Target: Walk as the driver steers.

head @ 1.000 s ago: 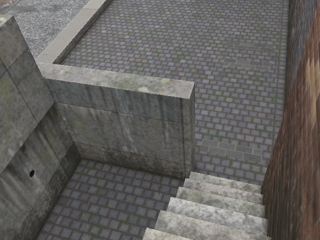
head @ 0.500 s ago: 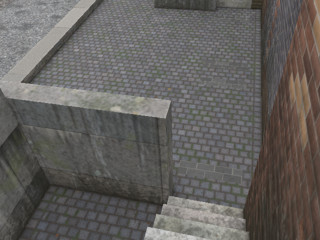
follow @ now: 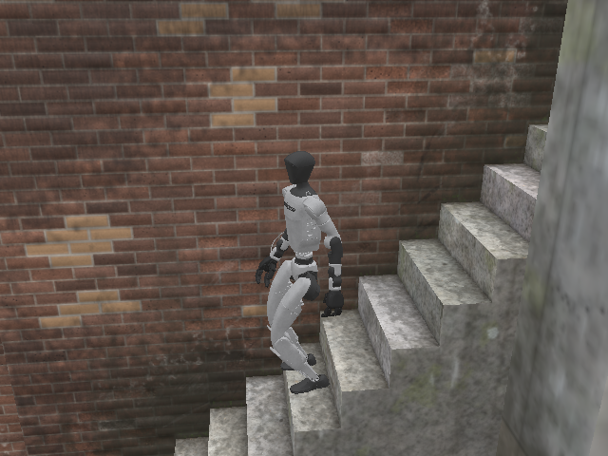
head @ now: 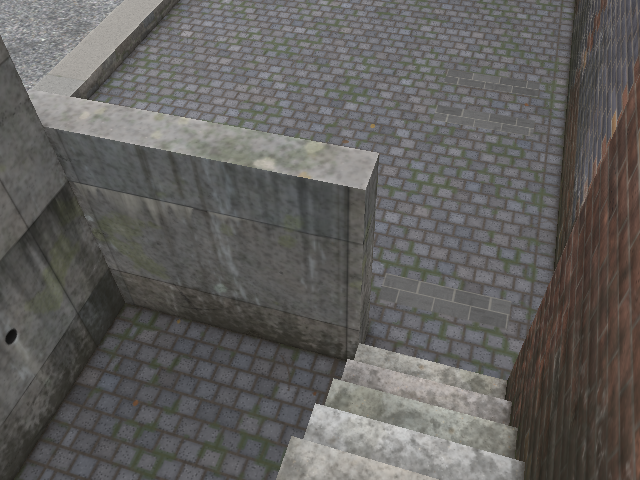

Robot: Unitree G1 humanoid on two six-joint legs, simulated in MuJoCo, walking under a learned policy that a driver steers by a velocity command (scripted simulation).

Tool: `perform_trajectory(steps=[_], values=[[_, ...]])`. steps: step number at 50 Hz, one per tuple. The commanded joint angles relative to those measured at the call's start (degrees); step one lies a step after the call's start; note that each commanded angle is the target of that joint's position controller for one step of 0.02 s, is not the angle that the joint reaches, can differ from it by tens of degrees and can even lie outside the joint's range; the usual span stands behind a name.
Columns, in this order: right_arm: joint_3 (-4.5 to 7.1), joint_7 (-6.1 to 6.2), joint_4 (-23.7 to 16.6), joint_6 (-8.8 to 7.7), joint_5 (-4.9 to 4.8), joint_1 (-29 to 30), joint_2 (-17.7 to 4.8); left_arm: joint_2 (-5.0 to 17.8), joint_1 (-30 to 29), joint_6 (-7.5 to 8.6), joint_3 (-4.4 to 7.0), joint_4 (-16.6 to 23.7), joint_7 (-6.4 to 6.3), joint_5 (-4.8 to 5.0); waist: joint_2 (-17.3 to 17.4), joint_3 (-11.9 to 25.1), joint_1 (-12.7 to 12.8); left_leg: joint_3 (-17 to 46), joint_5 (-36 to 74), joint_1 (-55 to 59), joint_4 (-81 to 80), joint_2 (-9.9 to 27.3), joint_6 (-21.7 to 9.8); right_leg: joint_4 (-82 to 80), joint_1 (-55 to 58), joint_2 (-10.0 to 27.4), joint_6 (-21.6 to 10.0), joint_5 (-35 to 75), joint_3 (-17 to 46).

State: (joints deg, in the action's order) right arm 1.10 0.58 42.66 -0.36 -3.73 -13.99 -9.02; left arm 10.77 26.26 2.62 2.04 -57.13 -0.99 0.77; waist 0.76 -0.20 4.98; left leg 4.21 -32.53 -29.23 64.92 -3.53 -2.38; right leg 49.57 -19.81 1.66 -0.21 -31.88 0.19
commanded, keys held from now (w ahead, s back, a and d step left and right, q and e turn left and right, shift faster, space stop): w+shift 1.00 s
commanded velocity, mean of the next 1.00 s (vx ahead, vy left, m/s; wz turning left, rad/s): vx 0.92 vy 0.00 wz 0.00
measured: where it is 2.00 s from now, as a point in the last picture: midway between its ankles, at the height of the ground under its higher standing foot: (418, 459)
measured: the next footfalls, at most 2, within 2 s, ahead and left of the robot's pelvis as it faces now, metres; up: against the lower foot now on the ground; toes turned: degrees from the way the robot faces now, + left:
left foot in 0.22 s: +0.12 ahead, +0.17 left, +0.00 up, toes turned -4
right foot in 0.58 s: +0.24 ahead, -0.09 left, -0.22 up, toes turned -2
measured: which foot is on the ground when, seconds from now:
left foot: up 0.00-0.20, down 0.22-0.52, up 0.54-0.78, down 0.80-1.00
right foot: down 0.00-0.20, up 0.22-0.56, down 0.58-0.78, up 0.80-1.00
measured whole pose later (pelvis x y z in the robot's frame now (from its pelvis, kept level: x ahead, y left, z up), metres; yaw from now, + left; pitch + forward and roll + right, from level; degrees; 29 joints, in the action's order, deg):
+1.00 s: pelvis +0.44 +0.01 -0.48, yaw -2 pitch +0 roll +1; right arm -0.3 0.0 46.7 -3.5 4.2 -25.4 -8.1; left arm 12.2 4.0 0.1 2.6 -37.3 -2.7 2.8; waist -1.4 0.1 -0.1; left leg -4.2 -35.6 -32.7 68.1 -2.0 -3.5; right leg 85.6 -58.1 -4.5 -1.3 -5.0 17.0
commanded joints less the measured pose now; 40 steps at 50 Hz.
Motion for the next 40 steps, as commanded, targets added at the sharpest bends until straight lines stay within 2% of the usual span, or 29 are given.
perform_trajectory(steps=[1, 4, 8, 9, 10, 11, 12, 13, 14, 15, 17, 18, 21, 22, 24, 25, 27, 28, 29, 30, 31, 32, 33, 34, 35, 36, 38, 39, 40], values=[[-1.04, 0.59, -10.91, -2.91, -1.82, 10.7, 0.21, 9.61, 2.5, 1.17, 2.07, 2.41, 0.95, 0.53, -6.39, -7.2, -0.37, 5.76, -0.94, -34.16, 12.28, 3.32, -1.19, -19.47, 11.8, 21.48, -21.35, 15.46, 40.08], [-1.52, -1.61, -10.65, -0.48, 4.2, 6.28, 1.64, 6.0, -5.98, -0.93, -0.54, 7.01, 0.27, -2.78, -5.58, -2.29, -4.36, -0.26, 24.76, -15.23, 19.99, 2.05, -1.36, -11.03, -8.75, 16.17, -15.82, 2.16, 26.38], [-1.42, -1.91, -10.95, -1.06, 3.02, 0.33, 0.79, 9.83, -10.79, -0.38, 0.8, 10.61, 0.08, -1.04, -7.63, -0.92, -8.31, -10.04, 26.51, 4.24, 8.99, 1.32, 2.04, -4.02, -22.7, 8.68, -10.24, -4.28, 11.52], [-0.22, -1.1, -9.11, -1.3, 2.4, -5.96, -1.26, 11.25, -13.65, 0.17, 1.68, 11.94, -0.79, -1.09, -5.5, 0.63, -11.94, -14.02, 23.0, 10.35, 0.91, -0.71, 4.02, 4.32, -22.96, 6.21, -7.06, 0.58, 5.39], [2.28, -0.61, -3.8, -2.24, 1.24, -12.28, -7.21, 10.28, -13.61, 0.84, 2.71, 11.48, -2.02, -0.21, -7.07, -1.83, -10.79, -3.52, 30.84, 17.45, -6.22, 3.82, 2.77, 27.34, -27.66, 3.14, -2.8, -1.23, 1.24], [4.49, -0.29, 0.17, -3.39, 2.3, -29.23, -12.21, 10.82, -22.62, 1.29, 3.01, 14.61, -2.94, -1.55, -0.89, 0.76, -22.39, 0.77, 22.67, 27.74, -17.89, 3.66, 0.35, 53.12, -35.93, -1.67, -1.46, -1.5, -1.63], [5.73, -1.43, 0.54, -4.35, 1.65, -30.83, -19.04, 5.78, -22.33, 2.99, 2.34, 21.02, -2.17, 2.28, 19.16, 1.46, -20.32, 30.43, 3.77, 32.78, -27.96, 11.53, -3.44, 55.6, -53.69, -8.54, -5.42, -6.43, 17.58], [5.63, -1.36, 1.52, -5.87, -0.01, -29.57, -17.93, 7.13, -27.73, 4.48, 2.62, 22.26, -1.68, 3.28, 12.71, -7.63, -18.87, 42.61, -0.35, 26.36, -26.69, 13.78, -6.26, 46.73, -62.92, -5.22, -6.67, -3.44, 23.87], [4.33, -1.24, 1.39, -6.19, 1.03, -22.2, -15.33, 5.4, -24.55, 4.34, 2.66, 21.66, -1.22, 4.52, 11.75, -8.43, -10.5, 49.77, -6.8, 23.62, -30.78, 17.97, -9.63, 42.38, -64.62, -4.45, -6.52, -0.76, 23.57], [4.36, -0.47, 1.16, -5.04, 1.85, -16.73, -14.04, 6.57, -24.14, 3.04, 3.3, 19.21, -1.26, 4.35, 3.42, -5.55, -7.9, 51.63, -19.15, 18.02, -36.81, 19.23, -9.2, 43.07, -58.87, -0.5, -5.21, -1.61, 12.96], [1.56, 0.13, -1.53, -5.35, 6.54, -5.59, -5.85, 7.15, -26.81, 1.14, 3.57, 21.22, 0.06, 3.51, 4.04, -6.39, -5.32, 42.07, -19.02, -0.69, -25.25, 12.27, -7.68, 32.7, -49.0, -0.36, -4.4, 16.1, 17.64], [0.59, 1.88, -0.9, -4.39, 5.77, -3.26, -2.55, 7.55, -21.87, -0.42, 3.25, 20.25, 1.09, 1.63, -0.92, -3.86, -0.52, 26.8, -16.55, -15.71, -18.26, 7.36, -6.82, 20.44, -29.53, -2.29, -2.42, 38.31, 10.5], [0.71, 3.93, -2.02, -4.15, 3.24, 4.5, -7.21, 8.29, -8.1, -0.9, 3.41, 15.69, 3.13, 2.58, -0.93, 0.78, 8.23, 14.32, -5.4, -28.57, -11.3, 5.86, -6.26, 17.2, 3.22, -2.19, -0.04, 60.75, 2.43], [1.52, 3.55, -3.33, -4.25, 2.64, 7.18, -9.43, 8.49, -6.11, -0.72, 3.67, 16.3, 3.67, 2.54, 3.36, 2.02, 10.1, 12.83, -1.38, -25.12, -6.64, 5.64, -4.88, 14.61, 5.93, -0.76, -0.61, 56.47, 2.1], [3.36, 2.89, -0.78, -3.44, 1.65, -5.12, -10.97, 12.51, -7.55, -0.43, 5.02, 15.23, 3.27, 1.07, 3.17, 3.74, 3.06, 12.09, 0.93, -8.43, 4.87, 5.37, -2.47, 10.38, -0.58, -0.21, -0.91, 44.58, 1.55], [3.93, 2.33, 0.53, -3.06, 0.99, -4.91, -10.98, 13.0, -3.82, -0.28, 5.78, 14.11, 3.02, -0.32, 5.77, 1.09, 4.67, 16.76, 13.82, -5.82, 17.36, 7.28, -1.12, 10.85, -3.2, 4.27, -3.21, 31.43, 9.09], [4.6, 2.1, 0.35, -2.7, -0.31, 4.93, -11.06, 12.24, 18.37, 1.06, 6.29, 7.65, 2.44, -1.45, -6.03, -1.54, 19.41, 2.46, 6.16, -29.77, 52.34, -7.39, 4.18, -5.43, 23.02, 5.12, -9.13, 32.13, 4.66], [3.61, 2.6, -1.25, -3.25, 0.55, 7.5, -7.31, 7.6, 25.69, 1.93, 4.62, 3.88, 3.19, -1.26, -10.43, -5.99, 20.35, 3.29, -7.97, -45.86, 60.72, -11.02, 1.4, -3.98, 30.88, 4.65, -9.31, 25.84, 2.81], [1.97, 3.21, -4.56, -4.65, 1.28, 10.36, -1.69, 4.93, 29.66, 2.57, 2.99, 0.52, 3.6, -0.99, -14.63, -10.11, 17.67, 8.35, -5.53, -53.61, 61.0, -10.28, -3.2, 0.73, 28.5, 2.35, -6.24, 22.21, 1.19], [-0.04, 2.28, -7.35, -5.75, 0.32, 1.24, 4.1, 3.83, 21.94, 2.8, 1.55, 2.33, 3.79, -0.47, -22.85, -8.69, 3.36, 12.05, 0.4, -57.38, 49.57, -7.82, -6.37, 5.9, 26.12, 3.7, -3.28, 38.55, 6.93], [-0.09, 0.47, -6.56, -5.27, -0.19, -6.98, 1.37, 4.45, 2.95, 1.9, 1.39, 7.08, 2.54, 0.35, -13.27, -7.58, -10.85, 7.96, 15.14, -42.04, 17.2, -3.6, -6.31, 1.33, 0.01, 7.36, -4.91, 28.58, 14.48], [1.15, 0.99, -4.96, -4.88, -0.46, -9.63, -4.02, 3.4, -13.09, 0.77, 0.45, 12.74, 1.53, -0.97, -4.39, -8.1, -15.84, 1.62, 23.47, -22.78, 7.34, 0.26, -2.75, 0.36, -24.44, 10.47, -8.02, 14.7, 17.96], [1.66, 0.8, -2.56, -4.31, 1.18, -10.8, -4.54, 9.89, -16.76, 1.03, 2.18, 14.05, 0.71, -3.25, 2.66, -1.22, -16.36, -5.1, 33.43, -7.07, 21.76, -0.78, -0.17, -1.92, -34.24, 14.22, -11.47, 16.86, 29.66], [2.17, 0.05, -2.77, -4.51, -0.12, -6.07, -6.21, 10.57, -10.59, 2.27, 3.02, 11.39, -0.38, -0.88, 2.33, -2.01, -12.43, 2.74, 39.87, -16.35, 18.41, 3.52, -0.54, 7.14, -26.88, 13.99, -10.07, 14.81, 37.75], [2.06, -0.59, -5.31, -4.25, -0.08, -4.03, -7.54, 10.44, -11.16, 3.02, 2.48, 11.3, -1.51, 0.06, 0.81, -4.9, -12.61, 4.14, 39.1, -19.9, 11.18, 3.82, -0.23, 11.3, -23.53, 14.35, -9.28, 18.97, 34.58], [0.94, -1.37, -5.82, -4.33, 0.6, -1.96, -7.08, 7.89, -10.3, 3.1, 1.78, 11.22, -2.8, 1.41, 5.45, -6.31, -11.24, 0.86, 58.57, -4.17, -8.93, 4.83, 1.0, 14.62, -31.78, 7.02, -7.35, 4.51, 21.61], [0.98, -1.84, -5.76, -2.39, -0.38, -4.42, -5.36, 15.25, -12.22, 2.3, 3.76, 8.41, -4.55, 2.93, -11.94, -0.66, -12.75, -3.52, 51.99, 20.46, -26.04, 6.54, -0.87, 16.24, -30.55, 6.4, -11.17, 9.78, 20.06], [3.63, -1.89, 1.78, -1.86, 2.22, -20.93, -10.19, 13.74, -14.3, 2.96, 4.02, 8.68, -3.96, 2.34, -11.11, 4.7, -18.17, -4.73, 55.86, 39.45, -9.37, 4.99, -1.58, 31.61, -38.62, 4.36, -10.31, 17.2, 21.42], [3.96, -1.47, 4.72, -1.98, 4.53, -35.71, -10.45, 9.93, -23.49, 3.44, 3.22, 11.77, -3.42, 2.49, -3.12, 2.6, -28.97, 1.13, 49.09, 45.86, -19.22, 10.22, -8.96, 63.48, -44.48, -4.77, -6.03, 13.47, 15.64]])
Keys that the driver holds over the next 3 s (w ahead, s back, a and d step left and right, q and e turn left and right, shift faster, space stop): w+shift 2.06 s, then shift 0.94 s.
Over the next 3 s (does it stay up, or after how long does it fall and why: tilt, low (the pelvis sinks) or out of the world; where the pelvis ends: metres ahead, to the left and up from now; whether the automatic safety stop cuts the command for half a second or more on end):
stays up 1.38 -0.39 -1.48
